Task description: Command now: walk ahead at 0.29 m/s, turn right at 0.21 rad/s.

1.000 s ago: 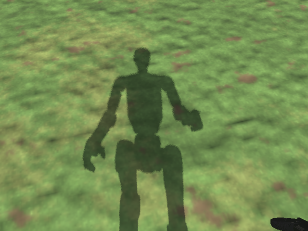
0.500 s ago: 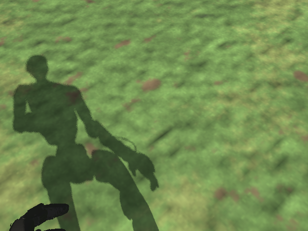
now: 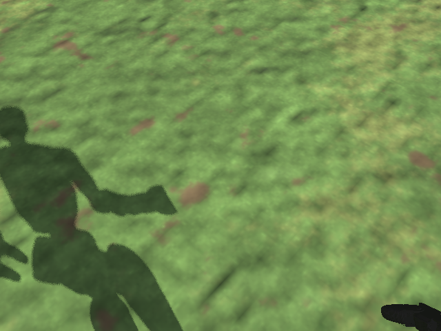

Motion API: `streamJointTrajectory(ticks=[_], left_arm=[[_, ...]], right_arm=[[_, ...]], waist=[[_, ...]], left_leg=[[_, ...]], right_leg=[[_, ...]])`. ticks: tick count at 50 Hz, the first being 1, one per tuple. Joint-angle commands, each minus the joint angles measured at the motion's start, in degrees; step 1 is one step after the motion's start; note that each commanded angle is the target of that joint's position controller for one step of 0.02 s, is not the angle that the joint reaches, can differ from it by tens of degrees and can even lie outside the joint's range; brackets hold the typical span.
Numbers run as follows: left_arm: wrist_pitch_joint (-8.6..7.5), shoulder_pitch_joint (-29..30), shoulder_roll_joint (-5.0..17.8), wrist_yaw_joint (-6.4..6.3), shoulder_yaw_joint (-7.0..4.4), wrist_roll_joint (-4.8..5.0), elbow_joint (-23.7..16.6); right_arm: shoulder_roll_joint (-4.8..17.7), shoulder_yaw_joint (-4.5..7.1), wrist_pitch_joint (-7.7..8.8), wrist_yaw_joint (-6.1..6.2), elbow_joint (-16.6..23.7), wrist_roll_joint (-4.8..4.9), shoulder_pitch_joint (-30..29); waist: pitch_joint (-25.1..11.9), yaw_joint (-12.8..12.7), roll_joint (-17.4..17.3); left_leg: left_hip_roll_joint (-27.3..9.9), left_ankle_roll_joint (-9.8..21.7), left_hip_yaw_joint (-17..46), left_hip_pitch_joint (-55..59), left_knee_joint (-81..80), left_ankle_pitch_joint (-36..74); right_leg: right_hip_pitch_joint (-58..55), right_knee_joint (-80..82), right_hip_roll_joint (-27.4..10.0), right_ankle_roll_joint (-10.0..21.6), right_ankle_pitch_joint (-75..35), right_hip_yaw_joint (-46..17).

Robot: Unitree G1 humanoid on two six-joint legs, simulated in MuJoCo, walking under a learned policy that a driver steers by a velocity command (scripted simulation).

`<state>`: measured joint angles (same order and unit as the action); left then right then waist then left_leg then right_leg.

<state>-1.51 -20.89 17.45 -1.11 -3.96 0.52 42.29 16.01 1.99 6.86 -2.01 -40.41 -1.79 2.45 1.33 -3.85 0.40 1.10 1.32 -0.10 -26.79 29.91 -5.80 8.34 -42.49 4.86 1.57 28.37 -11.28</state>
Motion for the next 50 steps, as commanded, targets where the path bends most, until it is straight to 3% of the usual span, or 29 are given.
streamJointTrajectory(ticks=[1,2,3,4,6,9,11,14,15,16,17,18,19,20,23,28,44,46,48,50], left_arm=[[-0.68,-8.6,7.6,-0.15,-0.95,0.86,-2.1],[-0.05,-1.9,8.5,-0.37,-1.27,1.01,-3.2],[0.66,1.9,7.8,-0.59,-1.13,0.35,-4.2],[1.33,3.3,6.9,-0.81,-1.15,-0.44,-4.8],[2.22,1.0,3.1,-0.96,-0.32,-0.45,-3.8],[2.18,1.4,1.0,-1.12,0.61,-0.77,-3.2],[2.57,2.4,2.1,-0.99,0.35,-0.62,-2.8],[3.21,4.8,2.4,-0.69,0.12,-1.34,-2.6],[3.26,6.7,3.2,-0.79,0.08,-2.04,-3.4],[3.19,7.9,5.1,-1.07,-0.14,-2.18,-4.5],[3.35,10.1,8.4,-1.34,-0.87,-1.50,-4.3],[3.24,10.5,5.6,-0.96,-0.60,-1.31,-3.8],[2.93,10.6,3.6,-0.68,-0.07,-1.71,-3.6],[2.54,10.9,3.1,-0.58,0.15,-1.95,-3.4],[1.44,10.0,3.1,-0.56,0.18,-1.35,-2.4],[1.39,10.2,3.2,-0.74,0.11,-1.05,-0.8],[1.53,11.3,2.8,-1.06,0.17,-0.77,8.3],[1.79,9.9,2.4,-1.15,0.18,-0.46,10.3],[1.63,10.1,2.8,-1.22,-0.02,-0.11,10.8],[0.14,11.2,2.1,-1.00,0.17,0.27,10.5]], right_arm=[[9.8,3.28,-0.88,-0.23,-0.3,2.09,16.3],[7.6,2.52,-1.46,0.02,0.5,1.79,12.4],[5.7,1.50,-1.74,0.03,0.7,1.23,8.3],[4.1,0.85,-1.75,0.12,0.6,0.93,5.5],[3.8,0.63,-2.00,0.07,-0.3,0.35,2.9],[6.1,1.27,-2.46,0.56,-1.8,0.69,2.9],[6.9,1.39,-3.12,0.79,-2.8,1.29,3.5],[5.8,0.59,-4.04,0.67,-3.8,1.85,2.5],[4.3,-0.05,-4.06,0.52,-4.6,1.61,4.0],[3.3,-0.55,-4.03,0.40,-5.0,0.70,5.3],[3.2,-0.49,-3.99,0.21,-5.5,0.46,9.7],[3.4,-0.62,-4.35,0.55,-6.0,0.43,8.2],[4.3,-0.43,-4.68,0.82,-5.9,0.69,6.4],[3.9,-0.49,-4.97,1.18,-6.1,0.81,6.1],[4.4,-0.46,-5.30,1.57,-7.1,0.73,7.1],[4.6,-0.38,-5.59,1.77,-8.8,1.32,6.3],[5.2,-0.09,-7.05,3.28,-15.1,1.50,6.2],[4.9,-0.07,-7.24,3.43,-16.5,1.80,7.8],[6.2,0.38,-7.19,3.66,-16.4,2.34,7.8],[7.0,0.65,-6.00,3.73,-16.5,2.81,10.2]], waist=[[-20.2,6.9,-10.3],[-13.5,7.1,-5.7],[-8.2,5.9,-3.4],[-6.2,4.1,-3.9],[-5.2,1.6,-7.3],[-9.0,1.9,-8.4],[-10.2,2.5,-7.6],[-6.9,1.8,-6.3],[-5.2,2.2,-5.1],[-4.6,3.3,-2.0],[-3.7,7.2,4.8],[-3.3,5.5,5.7],[-1.3,4.6,4.6],[-1.2,4.8,4.3],[-2.6,4.6,3.4],[-4.0,4.4,1.4],[-2.1,4.7,-0.1],[-2.2,4.7,-0.4],[2.8,4.7,-2.1],[6.9,5.6,-3.8]], left_leg=[[-24.8,17.0,34.8,41.5,-6.2,22.2],[-22.3,14.4,27.4,34.8,-7.0,18.4],[-19.5,13.2,21.5,26.6,-8.6,20.6],[-17.5,12.1,18.0,20.8,-9.8,21.9],[-13.0,10.8,11.1,13.3,-11.7,27.0],[-12.7,11.7,7.3,13.1,-11.3,34.3],[-13.2,11.5,7.3,13.7,-11.4,27.0],[-10.9,8.3,7.2,9.1,-11.8,2.7],[-9.3,5.5,7.3,7.1,-11.8,-5.7],[-7.1,2.8,6.2,5.4,-10.0,-12.8],[-3.0,0.9,3.0,5.3,-9.6,-16.1],[-2.0,-0.4,0.7,9.5,-8.0,-13.9],[-2.0,-0.6,0.6,10.0,-7.1,-11.9],[-2.4,-0.4,0.7,10.7,-6.5,-9.8],[-2.9,-0.1,1.0,11.8,-5.5,-3.6],[-3.3,-0.5,1.0,14.1,-4.2,2.4],[-3.4,-0.9,1.0,16.5,-5.7,1.3],[-2.0,-0.1,0.0,15.8,-6.2,-12.9],[-3.2,2.3,2.7,11.7,-7.5,-30.4],[-7.1,5.2,9.0,11.1,-10.5,-37.9]], right_leg=[[27.4,-33.7,-0.1,-3.4,8.8,-1.9],[29.1,-34.4,-2.1,-3.8,5.4,0.0],[28.3,-30.6,-4.1,-4.2,2.9,1.8],[25.1,-25.3,-6.8,-4.2,0.5,2.5],[16.3,-14.5,-7.5,-4.9,-2.1,5.6],[8.5,-1.6,-7.2,-5.5,-8.6,7.6],[5.0,3.9,-6.9,-5.1,-14.4,8.1],[-1.6,14.9,-6.1,-3.0,-22.2,9.1],[-3.3,18.0,-7.9,-1.9,-25.2,6.7],[-4.8,19.0,-11.9,-0.2,-29.5,2.7],[-2.6,17.1,-12.7,2.0,-25.1,1.8],[2.5,17.9,-10.6,1.8,-15.5,3.1],[4.6,18.6,-9.4,0.9,-14.3,3.5],[5.0,18.3,-9.0,0.0,-17.4,3.8],[2.4,15.7,-8.6,-0.6,-27.0,4.7],[0.7,14.3,-8.2,-0.2,-33.6,5.0],[0.6,16.7,-6.8,-0.6,-30.2,6.8],[1.1,16.5,-4.8,-0.2,-15.4,8.7],[7.4,15.5,-3.7,1.1,4.1,9.2],[13.5,13.2,-4.0,1.8,6.9,9.0]])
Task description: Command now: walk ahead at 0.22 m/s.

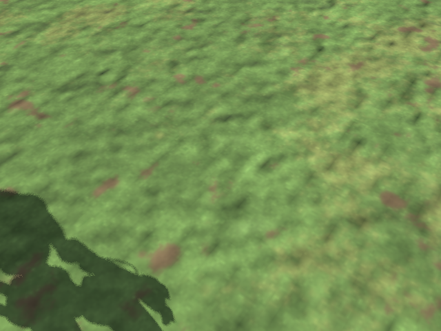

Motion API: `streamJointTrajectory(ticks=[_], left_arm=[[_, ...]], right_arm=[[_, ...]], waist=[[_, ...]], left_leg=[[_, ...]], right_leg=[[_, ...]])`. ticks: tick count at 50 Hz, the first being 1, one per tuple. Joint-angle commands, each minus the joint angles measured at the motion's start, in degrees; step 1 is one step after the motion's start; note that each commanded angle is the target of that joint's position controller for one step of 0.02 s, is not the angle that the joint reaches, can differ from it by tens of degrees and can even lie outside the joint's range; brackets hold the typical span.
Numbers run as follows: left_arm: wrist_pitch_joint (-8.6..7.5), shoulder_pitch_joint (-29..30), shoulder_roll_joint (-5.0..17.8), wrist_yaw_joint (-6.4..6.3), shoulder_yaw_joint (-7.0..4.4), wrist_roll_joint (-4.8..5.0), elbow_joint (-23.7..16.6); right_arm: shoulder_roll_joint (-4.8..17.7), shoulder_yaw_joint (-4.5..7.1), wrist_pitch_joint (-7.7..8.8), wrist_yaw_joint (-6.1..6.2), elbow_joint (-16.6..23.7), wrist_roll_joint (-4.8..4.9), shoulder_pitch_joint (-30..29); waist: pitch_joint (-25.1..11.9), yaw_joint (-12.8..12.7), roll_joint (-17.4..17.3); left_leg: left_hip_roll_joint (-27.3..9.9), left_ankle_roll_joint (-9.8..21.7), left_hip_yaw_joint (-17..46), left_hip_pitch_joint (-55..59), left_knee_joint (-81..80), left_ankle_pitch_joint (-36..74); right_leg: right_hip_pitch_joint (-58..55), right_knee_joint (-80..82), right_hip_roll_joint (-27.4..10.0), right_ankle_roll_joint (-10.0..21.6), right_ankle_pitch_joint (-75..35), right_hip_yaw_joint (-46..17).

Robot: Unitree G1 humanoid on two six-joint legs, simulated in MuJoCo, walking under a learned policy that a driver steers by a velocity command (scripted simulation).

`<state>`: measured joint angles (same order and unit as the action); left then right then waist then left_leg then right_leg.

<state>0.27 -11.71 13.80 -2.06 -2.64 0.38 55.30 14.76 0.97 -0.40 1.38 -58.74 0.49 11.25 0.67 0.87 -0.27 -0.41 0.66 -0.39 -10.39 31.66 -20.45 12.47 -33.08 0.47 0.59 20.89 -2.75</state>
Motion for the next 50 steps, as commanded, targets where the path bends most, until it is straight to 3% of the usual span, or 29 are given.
streamJointTrajectory(ticks=[1,3,4,6,7,8,9,10,11,13,15,19,21,24,26,27,28,29,30,31,32,33,34,36,38,40,42,46,50], left_arm=[[-2.68,2.9,4.8,0.31,-0.96,0.60,-2.8],[-4.42,4.5,3.3,1.17,-0.67,1.03,-3.4],[-5.01,4.2,3.3,1.58,-0.65,1.18,-3.2],[-5.59,-2.5,3.7,2.05,-1.06,1.45,-0.1],[-5.49,-8.5,5.4,1.95,-1.81,1.36,2.6],[-5.63,-15.9,10.5,1.90,-3.35,1.35,5.0],[-6.11,-20.7,14.1,2.64,-4.07,0.87,5.6],[-6.76,-17.7,9.4,2.78,-2.48,-0.04,4.9],[-7.20,-15.1,7.0,2.88,-1.74,-0.17,3.9],[-6.95,-12.6,5.7,3.09,-0.89,0.18,3.4],[-5.93,-13.5,3.8,2.72,-0.02,-0.16,3.8],[-5.20,-13.1,7.1,1.12,-0.23,-0.47,3.3],[-5.42,-15.0,8.6,0.84,-0.61,-0.21,4.0],[-5.51,-15.3,8.6,0.75,-1.07,0.83,5.0],[-4.99,-13.8,9.4,0.74,-1.52,0.59,4.7],[-4.50,-13.0,9.9,0.72,-1.75,0.32,4.4],[-3.91,-12.4,9.2,0.71,-1.53,-0.10,4.1],[-3.67,-12.4,8.0,0.78,-0.88,-0.81,3.1],[-4.59,-19.7,-0.3,1.44,1.29,-0.55,2.4],[-6.29,-17.5,1.8,2.04,0.99,0.31,3.2],[-7.35,-11.9,6.3,2.35,-0.37,2.16,0.9],[-7.83,-8.3,7.4,2.04,-0.59,2.45,-0.1],[-7.72,-6.8,7.2,1.48,-1.01,1.75,-0.3],[-6.14,-9.2,4.9,0.95,-1.25,0.93,0.2],[-5.03,-8.3,3.8,0.74,-1.27,0.61,-0.3],[-4.74,-3.1,4.7,0.51,-1.60,0.11,-2.5],[-4.98,1.5,4.9,0.73,-1.71,-0.29,-4.1],[-5.77,9.9,3.4,1.82,-0.96,0.12,-6.4],[-6.12,16.1,3.5,3.18,-0.31,0.73,-8.6]], right_arm=[[9.4,2.05,2.06,0.24,1.2,0.81,3.6],[11.7,2.96,3.15,0.02,0.4,1.04,5.8],[11.4,2.97,3.53,-0.13,0.8,1.03,4.8],[10.0,2.66,3.59,-0.64,2.9,1.35,-0.5],[8.5,2.26,3.67,-0.85,4.3,1.24,-3.5],[4.7,1.29,4.38,-0.96,6.6,0.98,-6.4],[5.0,1.39,5.48,-0.69,8.3,0.80,-7.0],[7.1,2.05,6.16,-0.99,7.9,1.57,-5.7],[6.5,1.96,6.54,-1.60,7.0,2.34,-3.6],[6.1,2.32,6.78,-2.14,7.0,1.79,-4.8],[4.4,2.26,6.42,-2.93,7.5,1.17,-5.7],[1.0,0.89,5.67,-3.35,11.3,0.68,-14.7],[1.6,0.74,5.42,-3.37,12.5,0.89,-17.6],[3.9,1.21,5.33,-3.64,14.0,1.29,-18.7],[6.1,2.26,5.60,-3.83,13.7,1.18,-15.4],[7.5,3.16,5.55,-3.69,12.5,1.09,-10.7],[9.2,4.50,5.28,-3.36,9.6,1.23,-1.7],[11.6,5.56,4.92,-2.86,7.2,1.08,8.3],[16.3,6.48,4.71,-2.84,5.6,-0.18,14.3],[12.1,5.00,4.88,-3.23,5.7,0.22,12.3],[9.5,4.12,5.44,-3.31,6.4,0.45,6.2],[7.7,3.54,5.90,-3.47,7.7,0.25,0.9],[6.2,3.13,6.33,-3.80,8.0,-0.44,-2.4],[3.9,2.38,6.76,-4.17,7.7,-1.09,-4.4],[4.6,2.44,6.91,-3.81,6.5,-0.76,-2.2],[6.8,2.85,6.94,-2.80,5.6,-0.82,0.5],[7.5,2.99,6.68,-1.90,4.9,-0.75,3.3],[8.2,3.01,6.14,-1.03,3.9,-0.02,7.6],[8.5,3.29,5.07,-0.87,1.9,0.45,12.3]], waist=[[8.2,1.5,-5.2],[8.7,1.4,-9.8],[9.0,0.6,-9.7],[7.2,-3.7,-8.0],[5.6,-6.1,-4.7],[3.7,-8.1,8.6],[1.5,-9.5,17.3],[2.4,-6.8,9.8],[2.9,-5.0,7.3],[4.0,-3.8,4.2],[3.6,-3.4,5.7],[6.4,-4.5,4.7],[7.2,-5.0,6.0],[8.1,-3.5,6.1],[4.7,-0.5,6.4],[1.0,2.2,7.1],[-4.3,6.4,6.7],[-10.5,10.2,3.9],[-19.8,6.4,-12.2],[-19.9,6.8,-12.5],[-9.6,5.1,-10.0],[-4.5,3.1,-4.9],[-1.6,1.1,-2.4],[-1.1,-2.2,-4.6],[0.4,-2.7,-4.3],[2.3,-2.0,-3.0],[2.9,-0.8,-2.1],[3.4,1.8,-2.1],[4.8,3.6,-1.9]], left_leg=[[-8.9,7.9,14.4,-3.4,-14.5,-25.1],[-16.9,12.5,25.7,-1.6,-20.4,-25.8],[-17.8,12.9,26.5,-3.1,-20.5,-22.5],[-13.2,9.4,18.1,-8.6,-16.7,-14.1],[-9.0,6.6,11.8,-14.1,-10.3,-6.8],[-0.4,1.8,0.1,-22.4,7.6,0.3],[3.0,0.0,-0.4,-32.2,23.4,-8.3],[0.4,1.0,4.3,-37.3,32.7,-10.8],[-1.7,2.3,5.4,-38.8,35.7,-6.7],[-5.0,3.1,3.6,-40.4,33.5,1.2],[-5.9,2.0,1.3,-36.3,28.5,5.7],[-3.4,-0.7,-2.4,-28.4,10.9,15.1],[-1.8,-0.7,-3.5,-23.1,4.8,19.1],[-2.1,1.7,-1.4,-21.6,0.3,20.8],[-0.7,3.7,-1.8,-16.7,-0.5,18.8],[0.9,4.8,-2.9,-10.3,0.2,17.2],[2.6,6.2,-4.0,0.7,0.2,16.5],[-3.6,8.6,3.0,16.8,1.1,13.8],[-18.8,18.1,31.9,34.4,-6.6,-3.5],[-20.8,18.3,45.8,32.2,-17.1,-11.0],[-19.5,15.4,38.2,23.4,-18.5,-11.0],[-17.7,13.8,30.0,14.0,-19.6,-5.0],[-15.5,12.7,23.5,6.0,-20.9,1.8],[-12.0,11.7,15.7,-1.9,-23.4,7.7],[-11.3,12.7,12.3,-4.9,-25.7,9.9],[-11.7,13.5,11.2,-4.1,-27.3,11.1],[-11.7,13.1,10.0,-1.3,-27.6,13.6],[-9.8,11.0,5.1,1.0,-27.3,16.7],[-12.2,10.8,4.6,8.7,-24.7,18.4]], right_leg=[[12.0,0.4,0.6,2.6,11.5,1.5],[14.2,-6.6,0.3,2.7,3.9,4.0],[12.5,-5.9,-0.6,3.5,3.4,3.4],[-0.5,4.7,-0.1,5.0,1.4,4.2],[-10.1,8.6,-1.5,5.5,-2.2,0.6],[-18.1,15.8,-9.5,9.5,2.8,-15.3],[-25.4,21.5,-19.8,15.5,-2.3,-33.8],[-26.0,20.1,-21.2,15.8,-7.4,-32.9],[-25.8,19.4,-19.4,14.2,-11.4,-27.0],[-24.4,20.7,-17.0,11.3,-19.8,-17.7],[-20.9,22.4,-13.9,9.8,-25.4,-11.0],[-10.8,26.6,-10.9,9.7,-24.8,-4.2],[-8.1,28.6,-11.3,9.8,-23.2,-3.1],[-12.0,28.0,-14.1,8.9,-25.9,-2.4],[-16.0,22.5,-15.1,7.5,-39.7,-1.1],[-16.8,16.3,-14.6,6.6,-50.1,0.1],[-14.5,5.7,-12.3,5.3,-55.5,1.8],[-3.5,-9.5,-9.9,3.7,-44.9,2.8],[17.0,-33.5,1.1,-0.1,-11.1,3.6],[23.3,-43.0,2.2,1.1,10.4,-4.8],[28.8,-46.4,-1.1,2.4,7.3,-4.3],[27.3,-44.3,-4.4,3.2,1.8,-2.9],[24.5,-40.7,-6.7,3.2,-2.4,-2.0],[17.9,-36.0,-9.2,3.0,-5.7,-2.3],[18.1,-32.3,-9.8,2.1,-6.8,-1.3],[23.3,-26.3,-10.4,0.7,-11.7,-1.0],[27.1,-19.0,-10.2,-0.4,-18.3,-0.9],[24.3,-4.9,-7.4,-0.9,-28.0,1.9],[25.1,1.7,-6.0,-0.3,-26.3,2.1]])
Over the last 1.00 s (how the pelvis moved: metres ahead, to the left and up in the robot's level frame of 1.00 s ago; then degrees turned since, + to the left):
0.14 -0.01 0.01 -1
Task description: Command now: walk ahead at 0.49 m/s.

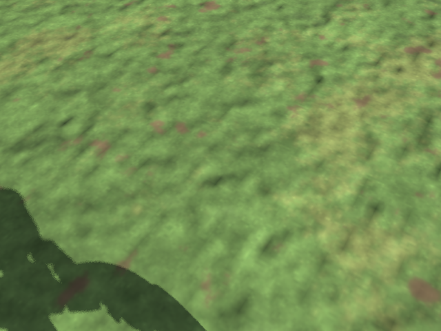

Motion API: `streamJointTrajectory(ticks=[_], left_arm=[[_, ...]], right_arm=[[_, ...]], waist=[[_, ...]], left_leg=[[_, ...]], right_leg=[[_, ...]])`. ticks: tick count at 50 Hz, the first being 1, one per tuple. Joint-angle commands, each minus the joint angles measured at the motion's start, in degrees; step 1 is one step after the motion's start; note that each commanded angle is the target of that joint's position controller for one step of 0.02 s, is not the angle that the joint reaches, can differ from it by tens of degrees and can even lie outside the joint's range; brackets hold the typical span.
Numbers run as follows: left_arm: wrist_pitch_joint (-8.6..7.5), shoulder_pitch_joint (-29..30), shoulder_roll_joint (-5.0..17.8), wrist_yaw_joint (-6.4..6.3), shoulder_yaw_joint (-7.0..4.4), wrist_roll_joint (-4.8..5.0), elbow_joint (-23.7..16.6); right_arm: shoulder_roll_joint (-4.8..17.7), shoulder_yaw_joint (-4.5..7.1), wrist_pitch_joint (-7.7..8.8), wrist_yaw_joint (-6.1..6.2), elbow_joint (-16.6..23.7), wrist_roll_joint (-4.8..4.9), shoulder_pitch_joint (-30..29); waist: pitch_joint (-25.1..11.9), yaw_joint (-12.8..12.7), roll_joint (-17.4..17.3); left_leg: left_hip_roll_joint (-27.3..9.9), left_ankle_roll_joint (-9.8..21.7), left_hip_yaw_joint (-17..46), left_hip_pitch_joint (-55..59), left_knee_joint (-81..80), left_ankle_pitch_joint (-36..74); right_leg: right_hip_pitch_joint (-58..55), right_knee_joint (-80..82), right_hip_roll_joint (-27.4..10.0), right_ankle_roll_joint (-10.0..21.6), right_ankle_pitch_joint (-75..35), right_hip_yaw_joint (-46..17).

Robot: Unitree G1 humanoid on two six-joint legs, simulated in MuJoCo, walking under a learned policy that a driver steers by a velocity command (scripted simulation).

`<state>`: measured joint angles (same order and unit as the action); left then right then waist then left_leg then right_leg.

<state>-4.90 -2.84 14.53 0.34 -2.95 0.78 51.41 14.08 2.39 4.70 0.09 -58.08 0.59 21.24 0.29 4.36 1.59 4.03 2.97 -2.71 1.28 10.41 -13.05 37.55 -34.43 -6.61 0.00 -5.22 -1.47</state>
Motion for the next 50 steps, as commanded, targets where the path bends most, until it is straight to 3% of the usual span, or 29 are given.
streamJointTrajectory(ticks=[1,4,5,6,7,8,9,10,11,12,13,15,17,19,23,27,30,31,32,33,34,35,36,37,38,39,41,44,50], left_arm=[[-1.09,8.1,3.2,1.13,0.02,0.40,-5.4],[-1.51,4.8,5.8,1.76,-0.75,0.51,-5.4],[-1.61,-0.8,7.5,1.68,-1.72,0.42,-3.9],[-1.60,-11.0,10.5,1.28,-3.26,0.26,-0.7],[-1.49,-20.5,16.0,0.91,-4.62,-0.94,1.2],[-1.14,-23.7,15.8,1.27,-4.48,-0.34,2.4],[-1.31,-21.2,10.9,1.22,-2.90,0.04,2.1],[-1.45,-15.5,9.1,1.02,-2.24,-0.03,0.7],[-1.52,-11.1,7.6,1.02,-1.71,-0.54,-0.2],[-1.64,-8.7,5.9,1.17,-1.22,-1.08,-0.5],[-1.75,-7.9,4.8,1.35,-0.88,-1.51,-0.2],[-1.93,-8.7,5.2,1.36,-0.94,-1.19,0.6],[-2.00,-10.4,7.1,0.75,-1.38,-1.10,1.6],[-1.67,-12.2,7.7,0.03,-1.48,-1.02,2.4],[-1.23,-15.5,8.1,-0.69,-1.41,-0.46,3.7],[-0.18,-20.4,8.4,-0.92,-1.71,0.33,6.0],[0.71,-19.7,9.5,-1.44,-2.44,0.56,6.0],[0.98,-18.7,10.0,-1.46,-2.67,0.52,5.7],[1.19,-17.5,9.7,-1.42,-2.54,0.43,5.2],[1.24,-17.0,7.6,-1.30,-1.77,-0.18,4.3],[0.69,-21.8,1.9,-1.06,-0.24,-0.72,2.7],[-0.28,-24.4,0.4,-0.90,0.43,0.40,3.0],[-0.74,-20.4,6.8,-0.89,-1.30,1.87,2.5],[-0.75,-16.3,7.8,-1.06,-1.69,2.26,1.3],[-0.44,-14.5,7.0,-1.35,-1.86,1.79,1.0],[0.26,-14.7,6.1,-1.53,-2.36,1.28,1.2],[1.82,-16.0,3.2,-1.29,-2.28,1.32,0.9],[3.08,-13.0,2.8,-1.26,-2.54,0.90,-1.4],[2.52,-2.7,1.8,0.79,-1.83,0.29,-5.4]], right_arm=[[9.4,2.05,-0.39,0.47,0.9,0.41,2.9],[10.6,2.70,-1.31,0.60,1.1,0.48,1.8],[10.6,2.68,-1.65,0.57,1.5,0.41,0.5],[8.9,2.00,-1.88,0.58,2.1,-0.01,0.5],[4.5,0.44,-1.31,0.22,3.7,-0.85,4.6],[0.2,-0.95,0.04,-0.14,3.1,-0.76,7.5],[6.8,0.72,1.27,-0.31,3.9,1.08,2.1],[8.8,1.25,2.06,-0.30,5.6,2.13,-2.7],[8.7,1.42,2.29,0.08,5.8,1.67,-5.1],[8.0,1.79,1.91,0.29,5.7,1.02,-5.5],[6.7,1.83,1.17,0.27,5.5,0.77,-4.3],[4.5,1.68,-0.07,0.30,5.2,0.62,-3.4],[4.7,1.86,-0.62,0.46,6.5,0.13,-6.7],[4.7,1.97,-0.58,0.41,8.0,-0.26,-11.0],[3.2,1.29,-0.03,-0.35,10.2,0.02,-19.2],[3.8,1.05,0.60,-1.30,12.8,0.36,-25.9],[5.9,1.61,1.55,-1.98,13.4,0.47,-24.9],[7.0,2.08,1.80,-1.95,12.8,0.51,-22.3],[8.6,3.07,1.98,-1.67,11.2,0.41,-16.1],[11.7,4.42,2.09,-1.14,8.6,-0.11,-5.8],[17.2,5.74,1.89,-0.64,7.4,-1.28,2.2],[15.1,5.07,1.40,-0.88,6.8,-0.87,3.5],[10.5,3.66,1.39,-0.75,7.7,-0.53,-0.4],[8.1,2.96,1.39,-0.53,8.6,-0.45,-4.8],[6.5,2.46,1.55,-0.66,8.6,-0.67,-8.4],[5.0,2.06,1.83,-0.74,8.6,-1.06,-10.8],[4.5,2.16,2.03,-0.74,7.9,-1.39,-12.3],[6.6,2.92,2.34,0.02,6.9,-1.53,-11.2],[9.1,3.68,1.47,1.34,6.1,-1.13,-8.1]], waist=[[5.3,0.0,-3.9],[2.8,-3.0,-5.8],[-0.7,-6.3,-6.3],[-7.4,-10.5,-5.5],[-17.1,-10.9,3.2],[-22.9,-10.0,13.7],[-17.3,-11.0,9.2],[-9.8,-9.7,7.0],[-5.9,-8.1,3.0],[-3.2,-6.3,2.3],[-2.8,-4.7,3.1],[-1.6,-3.5,2.9],[0.3,-3.6,1.8],[1.5,-4.5,1.2],[3.1,-6.9,1.5],[5.2,-8.6,1.1],[3.9,-6.3,2.1],[2.4,-4.6,2.9],[-1.3,-1.2,2.9],[-8.9,2.9,1.7],[-18.8,2.6,-9.3],[-24.9,1.9,-19.6],[-16.7,1.9,-13.4],[-9.8,0.9,-10.1],[-5.2,-0.8,-6.9],[-2.8,-2.7,-7.6],[-0.8,-4.7,-8.2],[1.2,-5.2,-5.7],[3.8,-2.5,-3.8]], left_leg=[[-17.7,8.2,7.2,-0.6,-2.2,12.1],[-19.3,6.7,7.4,3.7,4.0,24.2],[-17.6,5.6,5.8,3.3,10.9,34.2],[-14.4,4.0,3.5,-1.6,23.0,36.4],[-8.5,0.5,0.2,-21.0,44.3,20.1],[-0.1,-1.5,4.6,-36.5,58.4,-19.0],[-3.3,-0.1,10.0,-42.9,64.3,-19.3],[-6.4,0.8,8.3,-45.2,64.0,-13.6],[-9.1,0.9,7.0,-43.0,61.2,-8.3],[-10.9,0.6,6.9,-40.0,58.0,-5.0],[-12.0,0.4,7.1,-36.5,56.2,-3.1],[-12.5,-0.4,6.3,-35.0,53.0,-1.8],[-12.9,-1.7,5.9,-38.3,48.0,2.4],[-12.9,-2.7,5.7,-41.1,41.3,8.4],[-10.4,-2.7,3.0,-37.7,27.3,19.0],[-8.9,-2.4,4.0,-38.9,20.6,17.4],[-8.0,-1.2,4.8,-34.7,17.5,12.7],[-6.9,-0.7,3.9,-29.9,17.1,10.7],[-5.4,0.4,2.5,-20.7,15.9,10.0],[-8.3,2.6,4.7,-4.5,18.6,10.9],[-22.6,8.9,23.3,18.5,18.4,7.0],[-29.4,13.5,42.8,24.1,9.3,-1.6],[-27.3,10.8,37.6,17.2,7.4,-7.0],[-25.6,8.5,29.2,9.0,6.1,-6.6],[-23.4,7.4,23.0,0.5,3.6,-3.2],[-21.4,6.4,17.8,-5.1,1.5,-0.1],[-20.1,6.4,11.6,-10.7,-1.6,3.5],[-20.3,7.4,5.3,-11.2,-3.7,9.5],[-19.0,6.1,-5.0,-7.2,-4.6,14.4]], right_leg=[[0.4,4.2,1.2,0.8,1.6,0.5],[-6.0,6.5,3.2,3.2,8.6,1.8],[-14.1,7.5,5.2,4.5,9.4,3.5],[-28.6,6.7,5.0,6.5,8.6,3.1],[-51.9,5.2,-8.7,13.5,11.0,-15.7],[-62.4,14.1,-16.4,18.9,21.5,-38.0],[-58.7,16.7,-14.4,16.1,26.0,-35.9],[-50.5,18.0,-12.8,13.9,21.9,-27.6],[-42.4,19.7,-10.8,13.1,16.1,-21.6],[-36.1,21.6,-8.8,12.5,11.6,-17.1],[-32.4,23.3,-7.4,12.1,10.0,-14.3],[-29.1,25.8,-6.4,12.9,6.8,-10.7],[-28.6,27.4,-6.4,13.6,3.8,-8.4],[-29.7,28.2,-5.8,13.2,2.0,-6.3],[-29.8,29.1,-3.4,11.2,3.0,-1.5],[-36.2,25.8,-5.9,11.3,3.2,-4.3],[-39.6,21.2,-8.1,10.1,-0.3,-7.0],[-39.4,18.4,-7.9,9.5,-4.8,-7.3],[-37.9,11.9,-5.7,8.3,-11.9,-6.1],[-31.1,-0.7,-2.0,6.5,-9.4,-4.0],[-11.3,-22.2,5.9,2.7,10.5,0.4],[-0.3,-35.2,9.8,1.6,39.4,-3.4],[4.5,-40.6,6.0,2.3,37.5,-6.7],[5.8,-40.6,3.1,2.8,32.4,-4.8],[3.5,-37.9,0.9,2.8,27.9,-4.1],[0.6,-35.1,-0.9,2.9,24.8,-4.4],[-3.2,-33.0,-2.2,2.8,22.1,-4.1],[0.6,-28.7,-2.7,2.1,16.4,-4.4],[1.2,-10.6,-1.2,1.6,2.8,0.1]])
Over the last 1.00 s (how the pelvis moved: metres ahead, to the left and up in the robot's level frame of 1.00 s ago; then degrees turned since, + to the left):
0.45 0.02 0.01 0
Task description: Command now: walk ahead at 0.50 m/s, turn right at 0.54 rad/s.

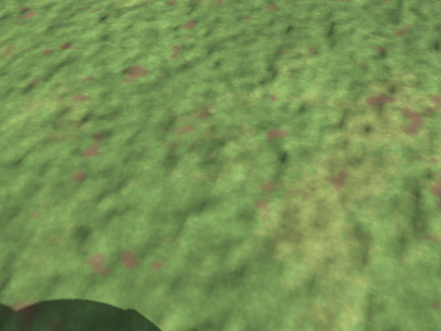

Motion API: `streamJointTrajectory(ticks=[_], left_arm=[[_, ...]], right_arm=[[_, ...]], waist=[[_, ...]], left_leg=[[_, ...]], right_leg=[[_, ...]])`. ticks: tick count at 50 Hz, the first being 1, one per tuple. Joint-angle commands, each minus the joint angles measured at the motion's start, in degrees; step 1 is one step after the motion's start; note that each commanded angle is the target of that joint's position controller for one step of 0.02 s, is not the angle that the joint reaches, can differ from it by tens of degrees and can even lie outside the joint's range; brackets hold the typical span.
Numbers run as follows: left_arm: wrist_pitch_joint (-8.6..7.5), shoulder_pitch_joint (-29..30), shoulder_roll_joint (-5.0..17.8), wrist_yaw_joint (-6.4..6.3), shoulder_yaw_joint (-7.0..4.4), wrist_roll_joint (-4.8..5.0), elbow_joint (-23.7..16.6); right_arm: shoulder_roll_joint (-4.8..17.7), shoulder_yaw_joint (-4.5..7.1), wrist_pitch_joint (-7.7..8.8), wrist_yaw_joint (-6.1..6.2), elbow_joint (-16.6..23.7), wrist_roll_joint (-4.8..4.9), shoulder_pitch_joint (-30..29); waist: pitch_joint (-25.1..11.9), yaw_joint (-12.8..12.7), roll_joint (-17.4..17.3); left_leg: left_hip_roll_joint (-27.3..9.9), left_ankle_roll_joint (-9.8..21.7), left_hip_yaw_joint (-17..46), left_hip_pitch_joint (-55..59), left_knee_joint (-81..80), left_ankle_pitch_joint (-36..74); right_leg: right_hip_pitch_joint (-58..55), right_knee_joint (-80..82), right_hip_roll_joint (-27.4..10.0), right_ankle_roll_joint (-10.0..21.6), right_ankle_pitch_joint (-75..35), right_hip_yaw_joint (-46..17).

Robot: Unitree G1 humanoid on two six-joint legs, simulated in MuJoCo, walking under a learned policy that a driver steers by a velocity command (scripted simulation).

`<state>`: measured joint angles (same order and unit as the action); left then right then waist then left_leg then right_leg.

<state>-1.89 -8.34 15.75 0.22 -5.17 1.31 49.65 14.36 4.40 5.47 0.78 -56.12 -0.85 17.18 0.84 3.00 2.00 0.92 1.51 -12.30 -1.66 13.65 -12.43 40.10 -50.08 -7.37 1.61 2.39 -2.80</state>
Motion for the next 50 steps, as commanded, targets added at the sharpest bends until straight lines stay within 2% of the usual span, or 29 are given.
streamJointTrajectory(ticks=[1,4,6,8,9,10,11,12,13,14,15,16,18,21,26,29,31,33,34,35,36,37,38,39,40,41,44,47,50], left_arm=[[-0.50,4.8,0.4,1.28,0.61,-0.26,-4.6],[-0.35,9.2,0.7,2.36,0.89,-0.09,-7.3],[-0.20,9.4,1.8,2.98,0.50,0.01,-8.6],[0.05,4.2,4.4,3.13,-0.87,0.16,-8.5],[0.05,-3.5,6.8,2.95,-2.30,0.39,-6.7],[0.34,-13.4,11.2,1.95,-4.58,0.46,-4.0],[0.46,-15.2,18.2,0.98,-5.97,0.83,-3.3],[-0.59,-15.9,16.8,1.35,-4.81,-0.15,-5.5],[-1.45,-15.0,12.2,1.64,-3.42,-0.76,-5.2],[-2.06,-12.2,10.0,1.55,-2.82,-0.48,-5.4],[-2.26,-7.5,7.9,1.48,-2.20,-0.32,-6.5],[-2.36,-4.2,5.9,1.27,-1.49,-0.65,-7.6],[-2.55,-3.5,6.4,0.71,-1.39,-0.87,-8.3],[-2.69,-6.2,8.9,-0.54,-1.97,-0.48,-7.8],[-2.06,-9.9,9.0,-1.24,-1.97,-0.19,-6.8],[-1.71,-12.1,8.5,-1.31,-1.90,0.18,-5.8],[-1.30,-12.3,8.5,-1.64,-1.91,0.06,-5.9],[-0.82,-11.2,8.1,-1.83,-1.80,-0.15,-6.5],[-0.84,-10.6,6.3,-1.70,-1.11,-0.37,-7.2],[-0.97,-10.8,3.2,-1.46,0.12,-1.27,-8.5],[-1.64,-19.4,-0.1,-1.35,1.05,0.66,-10.1],[-1.67,-19.1,6.4,-1.59,0.13,1.44,-8.7],[-1.37,-12.7,9.7,-1.56,-0.77,1.04,-9.4],[-1.05,-9.6,9.4,-1.68,-0.87,0.42,-10.0],[-0.98,-7.6,8.6,-1.53,-1.01,-0.23,-10.7],[-0.74,-7.9,7.4,-1.15,-1.05,0.01,-11.1],[0.16,-7.2,4.3,-0.71,-0.47,0.45,-12.4],[0.34,-4.5,3.6,-0.39,-0.09,0.13,-14.2],[-0.13,-0.5,3.0,0.70,0.38,0.20,-15.2]], right_arm=[[9.2,1.81,0.44,0.76,3.9,0.54,-2.9],[10.2,2.28,-0.71,0.73,3.1,1.34,0.0],[11.3,2.67,-1.55,0.71,3.3,1.85,-0.2],[13.0,3.16,-2.42,0.90,4.0,2.31,-1.6],[13.3,3.12,-2.90,0.94,4.4,2.58,-2.8],[12.4,2.68,-2.84,1.06,5.0,2.02,-2.5],[4.4,0.35,-1.69,0.56,8.2,-0.42,0.7],[4.8,-0.30,1.08,-0.17,9.8,1.29,-1.5],[8.2,0.57,2.76,-0.82,11.5,3.69,-8.3],[7.9,0.36,3.63,-0.85,11.6,3.67,-9.3],[8.1,0.70,3.75,-0.40,10.5,2.19,-8.8],[9.1,1.33,3.10,-0.22,9.9,1.32,-7.9],[8.4,1.57,1.50,-0.35,10.2,0.81,-7.1],[6.3,1.00,0.41,-0.08,12.0,0.04,-11.9],[4.7,-0.03,0.85,-1.05,15.0,0.90,-21.4],[6.4,0.20,1.45,-1.72,16.3,1.42,-23.5],[7.8,0.58,2.07,-2.16,16.5,1.49,-22.6],[9.0,1.20,2.73,-2.17,15.3,1.47,-17.4],[10.7,2.06,3.05,-1.88,13.8,0.83,-11.2],[13.9,2.88,3.10,-1.47,12.9,0.01,-2.2],[18.3,3.94,2.24,-1.62,10.9,-0.50,2.9],[12.6,2.72,1.96,-1.94,11.8,0.98,1.4],[8.7,1.67,1.55,-1.70,12.7,1.23,-1.4],[7.8,1.17,1.08,-1.60,13.1,0.67,-4.5],[6.5,0.78,0.77,-1.52,12.8,0.35,-6.3],[6.0,0.47,0.82,-1.34,12.5,-0.08,-6.9],[7.0,0.95,1.48,-1.25,11.2,0.51,-6.1],[9.2,1.65,1.48,-1.00,10.4,0.55,-5.3],[10.1,1.78,0.88,-0.76,10.2,0.72,-5.1]], waist=[[3.9,-0.3,-3.8],[5.2,0.9,-3.9],[4.4,-0.3,-5.0],[-0.1,-4.1,-7.2],[-4.0,-8.7,-6.7],[-9.2,-13.0,-3.7],[-12.2,-8.1,11.6],[-21.2,-8.3,9.1],[-15.2,-10.2,4.2],[-10.2,-8.4,2.0],[-6.9,-5.7,-1.2],[-5.4,-3.5,-0.7],[-4.6,-1.8,-0.5],[-2.1,-2.7,-0.6],[0.4,-6.5,2.7],[0.3,-7.2,3.2],[0.0,-6.3,4.1],[-1.5,-3.3,5.8],[-5.6,-0.3,5.1],[-13.7,3.2,-0.9],[-20.3,-0.9,-21.7],[-16.9,0.2,-16.4],[-9.4,1.8,-10.5],[-5.3,0.8,-6.5],[-2.2,-0.2,-6.2],[-1.3,-1.5,-7.6],[-0.5,-2.0,-7.8],[-0.2,-1.8,-6.2],[0.7,-0.5,-5.8]], left_leg=[[-16.3,7.5,3.6,-2.7,-7.6,14.2],[-18.0,6.8,1.7,3.9,-5.0,17.6],[-18.8,5.8,0.1,7.0,-0.6,28.5],[-18.5,4.6,-1.4,8.0,9.8,47.6],[-16.9,3.2,-2.8,5.6,20.4,51.3],[-14.6,0.5,-3.2,-5.1,35.8,41.4],[-5.2,-3.4,-1.6,-30.6,56.9,-6.2],[1.1,-3.4,13.5,-40.5,66.9,-22.9],[-2.0,-1.7,16.8,-46.7,67.4,-18.1],[-4.6,-0.3,16.6,-46.4,63.2,-13.0],[-6.9,-0.4,16.8,-42.2,57.9,-9.4],[-8.3,-0.7,17.2,-37.5,53.9,-7.1],[-8.5,-2.1,16.8,-33.2,49.3,-5.2],[-7.0,-4.5,15.4,-34.0,38.9,2.2],[-2.7,-4.8,14.6,-28.6,19.7,17.9],[-2.0,-3.9,16.3,-27.5,15.6,17.1],[-1.7,-2.9,16.8,-26.2,13.8,12.9],[-1.0,-1.0,15.6,-19.4,11.7,9.3],[-2.4,0.8,16.1,-9.6,11.2,9.3],[-11.9,4.2,25.1,5.5,12.6,6.2],[-24.9,13.9,53.0,23.1,6.3,-5.7],[-25.4,13.3,57.8,21.4,3.5,-18.6],[-22.7,10.5,47.9,14.3,2.7,-17.9],[-20.2,8.8,40.1,6.9,1.9,-10.8],[-18.1,8.4,34.7,1.3,0.6,-4.6],[-16.5,7.7,30.2,-2.2,-0.7,-0.6],[-16.0,8.8,22.7,-4.6,-4.1,6.1],[-16.6,9.6,17.0,-3.0,-5.4,12.9],[-14.7,8.1,9.9,-2.4,-5.5,16.6]], right_leg=[[-1.1,7.1,-0.2,0.2,-5.0,2.3],[0.4,11.5,0.7,1.4,-1.5,4.4],[-2.1,13.1,2.6,3.1,3.6,6.6],[-11.3,13.0,6.9,5.4,9.3,10.0],[-21.7,16.3,9.7,7.2,7.5,11.1],[-38.7,18.9,9.5,9.7,5.6,6.5],[-56.9,22.2,-5.3,18.3,10.9,-22.2],[-63.7,32.6,-12.6,24.4,18.4,-46.1],[-61.4,34.6,-11.2,20.7,14.2,-39.1],[-54.2,33.8,-8.8,18.4,9.6,-30.6],[-45.6,33.9,-6.2,16.5,4.6,-24.3],[-39.2,35.0,-4.4,15.5,-0.2,-20.2],[-33.3,37.0,-3.2,15.6,-4.4,-18.0],[-29.0,38.3,-1.3,15.1,-6.9,-13.8],[-25.4,37.6,1.9,11.1,2.4,-11.7],[-29.2,33.9,0.2,10.4,4.5,-15.5],[-32.3,30.3,-1.1,9.9,3.9,-18.8],[-33.0,25.6,-0.4,8.7,0.4,-20.4],[-30.9,18.6,2.6,6.9,-2.5,-18.6],[-23.5,2.6,6.5,4.7,4.8,-13.7],[-2.8,-15.9,14.1,0.8,31.6,-6.9],[4.7,-23.7,9.0,0.2,31.1,-8.6],[6.4,-25.2,6.9,0.0,25.6,-7.5],[4.3,-24.1,4.8,-0.3,21.4,-5.6],[3.0,-21.3,3.2,-0.3,18.6,-5.5],[0.3,-19.4,1.6,-0.1,16.9,-5.3],[0.0,-15.2,0.1,-0.6,14.5,-3.6],[2.6,-8.6,-0.4,-1.5,8.1,-3.1],[0.4,1.1,0.3,-1.2,-0.9,-0.6]])
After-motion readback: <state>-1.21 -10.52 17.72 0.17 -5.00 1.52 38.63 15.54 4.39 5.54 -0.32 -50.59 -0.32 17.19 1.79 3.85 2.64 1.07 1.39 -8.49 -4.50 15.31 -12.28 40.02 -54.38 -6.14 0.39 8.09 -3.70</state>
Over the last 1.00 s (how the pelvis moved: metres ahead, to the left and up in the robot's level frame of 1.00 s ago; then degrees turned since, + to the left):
0.57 -0.01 0.00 -14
